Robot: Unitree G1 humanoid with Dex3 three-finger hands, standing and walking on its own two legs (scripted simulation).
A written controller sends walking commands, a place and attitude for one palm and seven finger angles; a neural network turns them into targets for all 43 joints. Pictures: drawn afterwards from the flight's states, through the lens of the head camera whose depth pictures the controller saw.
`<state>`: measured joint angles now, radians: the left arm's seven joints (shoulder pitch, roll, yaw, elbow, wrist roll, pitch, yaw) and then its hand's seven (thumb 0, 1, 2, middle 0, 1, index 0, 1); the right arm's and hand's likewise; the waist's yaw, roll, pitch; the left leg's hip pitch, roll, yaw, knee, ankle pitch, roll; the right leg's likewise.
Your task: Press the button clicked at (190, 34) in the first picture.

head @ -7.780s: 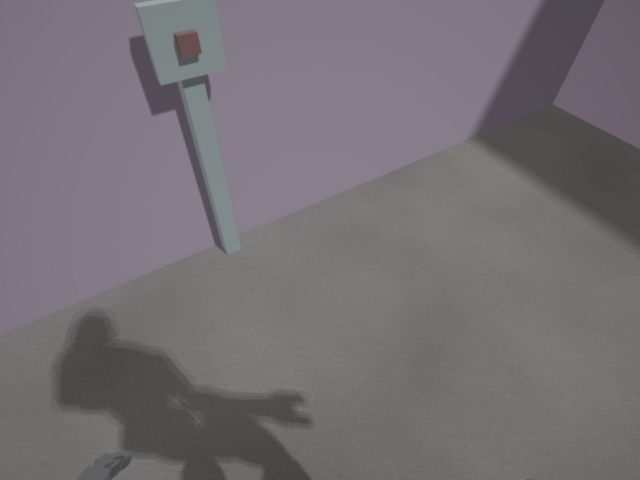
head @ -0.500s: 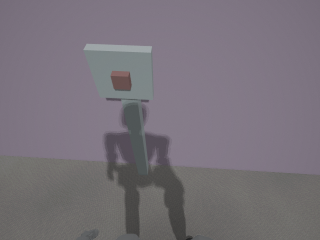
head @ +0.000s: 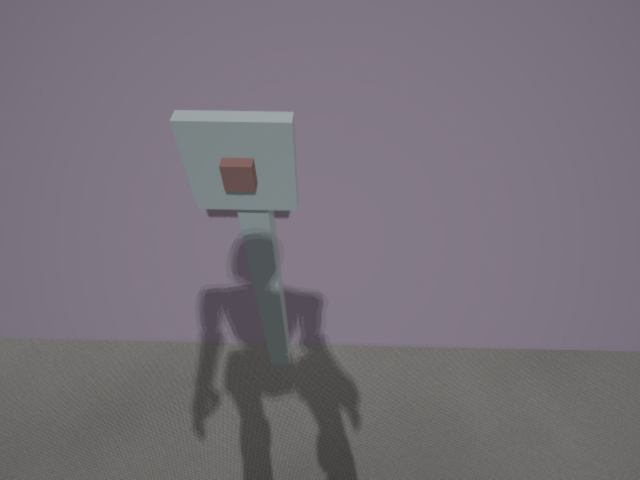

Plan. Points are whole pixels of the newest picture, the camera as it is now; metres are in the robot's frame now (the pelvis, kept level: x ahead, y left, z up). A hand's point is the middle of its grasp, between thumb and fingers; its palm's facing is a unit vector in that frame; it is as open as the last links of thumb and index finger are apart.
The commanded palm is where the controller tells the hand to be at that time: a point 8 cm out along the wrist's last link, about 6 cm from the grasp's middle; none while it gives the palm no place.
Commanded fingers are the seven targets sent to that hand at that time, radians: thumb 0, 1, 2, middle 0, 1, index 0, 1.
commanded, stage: come to a stop and stand still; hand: left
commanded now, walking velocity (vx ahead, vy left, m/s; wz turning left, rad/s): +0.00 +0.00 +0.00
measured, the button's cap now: (239, 173) +0.55 +0.16 +0.07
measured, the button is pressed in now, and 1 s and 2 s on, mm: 0 0 0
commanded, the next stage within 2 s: look again from close up in 0.60 s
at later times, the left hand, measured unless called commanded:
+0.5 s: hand out of the picture -0.02 +0.09 -0.17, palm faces +0.09 -0.98 -0.17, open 7.4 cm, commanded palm none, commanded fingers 0.00 0.90 0.90 -0.20 -0.30 -0.20 -0.30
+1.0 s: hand out of the picture +0.00 +0.16 -0.19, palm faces +0.06 -0.98 -0.17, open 7.4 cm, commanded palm none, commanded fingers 0.00 0.90 0.90 -0.20 -0.30 -0.20 -0.30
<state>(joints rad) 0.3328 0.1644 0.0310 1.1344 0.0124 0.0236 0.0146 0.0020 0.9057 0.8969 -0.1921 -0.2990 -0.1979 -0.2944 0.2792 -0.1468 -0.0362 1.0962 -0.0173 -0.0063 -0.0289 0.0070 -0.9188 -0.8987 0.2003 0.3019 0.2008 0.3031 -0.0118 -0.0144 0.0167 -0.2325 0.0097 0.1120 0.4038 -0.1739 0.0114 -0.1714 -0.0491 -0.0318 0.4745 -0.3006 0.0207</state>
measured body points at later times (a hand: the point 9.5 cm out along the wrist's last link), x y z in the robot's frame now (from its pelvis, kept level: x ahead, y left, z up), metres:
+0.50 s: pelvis +0.01 -0.05 +0.00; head +0.03 -0.07 +0.45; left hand -0.02 +0.14 -0.16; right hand -0.01 -0.25 -0.17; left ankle +0.02 +0.12 -0.74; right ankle -0.03 -0.12 -0.74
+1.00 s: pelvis +0.01 +0.00 -0.01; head +0.00 +0.02 +0.44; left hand -0.01 +0.22 -0.18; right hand +0.06 -0.23 -0.15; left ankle +0.02 +0.07 -0.74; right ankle -0.03 -0.12 -0.74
